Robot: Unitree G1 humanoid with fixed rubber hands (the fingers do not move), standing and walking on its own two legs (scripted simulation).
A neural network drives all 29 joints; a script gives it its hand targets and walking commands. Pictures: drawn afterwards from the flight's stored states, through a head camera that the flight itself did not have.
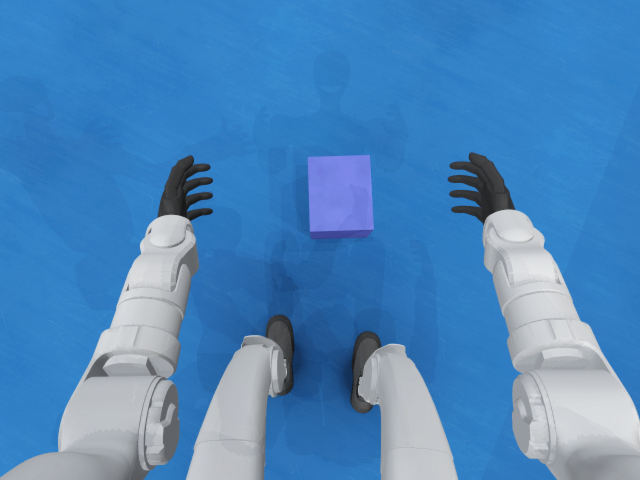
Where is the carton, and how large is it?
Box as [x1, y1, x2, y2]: [308, 155, 373, 238]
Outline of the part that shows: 369,155 308,157 309,218 311,238 366,237 373,229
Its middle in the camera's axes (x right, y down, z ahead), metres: +0.05 -0.10 +1.02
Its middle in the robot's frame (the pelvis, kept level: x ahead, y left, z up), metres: +0.53 -0.02 -0.63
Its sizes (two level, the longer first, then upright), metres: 0.188 0.155 0.146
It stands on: the floor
